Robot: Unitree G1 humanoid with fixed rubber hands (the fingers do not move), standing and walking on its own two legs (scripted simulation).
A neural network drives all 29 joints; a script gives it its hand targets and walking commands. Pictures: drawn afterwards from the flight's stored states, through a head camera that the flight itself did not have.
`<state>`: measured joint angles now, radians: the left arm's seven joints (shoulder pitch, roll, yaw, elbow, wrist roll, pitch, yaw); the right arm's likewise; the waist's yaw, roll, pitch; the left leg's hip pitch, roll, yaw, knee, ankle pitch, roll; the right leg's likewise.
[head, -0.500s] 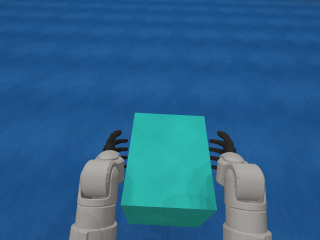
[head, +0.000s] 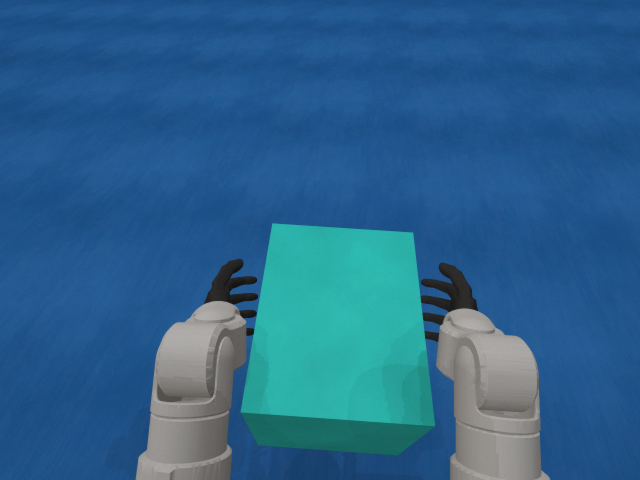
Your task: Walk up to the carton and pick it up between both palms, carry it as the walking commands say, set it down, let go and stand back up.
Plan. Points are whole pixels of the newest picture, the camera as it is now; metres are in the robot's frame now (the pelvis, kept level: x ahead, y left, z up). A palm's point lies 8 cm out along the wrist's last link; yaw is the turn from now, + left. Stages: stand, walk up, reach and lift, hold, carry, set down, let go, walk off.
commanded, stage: carry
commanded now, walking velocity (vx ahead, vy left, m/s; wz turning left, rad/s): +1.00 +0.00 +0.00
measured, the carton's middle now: (335, 339) +0.31 +0.00 +0.01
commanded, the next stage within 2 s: none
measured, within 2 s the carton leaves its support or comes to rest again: neither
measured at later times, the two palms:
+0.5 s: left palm (294, 125) +0.69 +0.08 +0.11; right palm (443, 133) +0.65 -0.18 +0.11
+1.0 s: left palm (340, 38) +1.15 +0.00 +0.10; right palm (442, 40) +1.14 -0.27 +0.10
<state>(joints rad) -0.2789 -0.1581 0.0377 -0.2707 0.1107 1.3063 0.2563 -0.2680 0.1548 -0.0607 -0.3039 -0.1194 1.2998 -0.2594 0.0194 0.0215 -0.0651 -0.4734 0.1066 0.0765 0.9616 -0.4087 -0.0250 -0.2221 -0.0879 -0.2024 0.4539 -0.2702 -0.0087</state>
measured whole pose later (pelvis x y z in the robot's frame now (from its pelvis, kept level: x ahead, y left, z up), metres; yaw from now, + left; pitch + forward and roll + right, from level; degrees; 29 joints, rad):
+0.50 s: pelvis +0.39 -0.01 +0.00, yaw -6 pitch +3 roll -2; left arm -0.29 -0.16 0.05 -0.34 0.13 1.26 0.26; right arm -0.28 0.16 -0.05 -0.36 -0.10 1.25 -0.24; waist -0.04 0.02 -0.02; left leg 0.05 0.07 0.18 0.20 -0.29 -0.02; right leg -0.61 -0.10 -0.14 0.65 -0.14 0.03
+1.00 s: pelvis +0.86 -0.11 -0.01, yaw -4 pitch +2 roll +4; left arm -0.27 -0.16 0.05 -0.40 0.09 1.26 0.25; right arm -0.29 0.16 -0.05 -0.39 -0.11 1.25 -0.26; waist 0.00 -0.04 0.00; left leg -0.59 0.07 0.22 0.56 -0.09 0.00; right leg 0.16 -0.07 -0.16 0.22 -0.41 0.00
